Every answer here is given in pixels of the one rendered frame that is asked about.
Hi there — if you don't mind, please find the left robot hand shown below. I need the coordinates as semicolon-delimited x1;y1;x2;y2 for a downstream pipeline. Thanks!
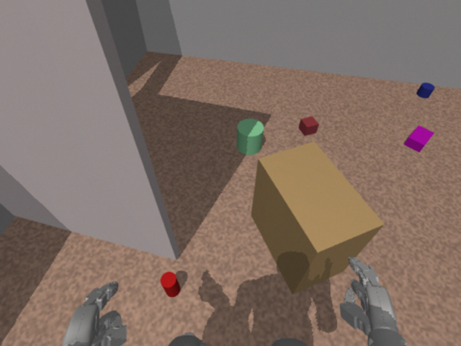
62;282;127;346

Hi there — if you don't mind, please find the right robot arm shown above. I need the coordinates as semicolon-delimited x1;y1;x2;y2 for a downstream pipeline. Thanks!
367;329;408;346

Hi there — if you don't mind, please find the right robot hand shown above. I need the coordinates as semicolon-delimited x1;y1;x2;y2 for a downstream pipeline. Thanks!
340;256;398;336

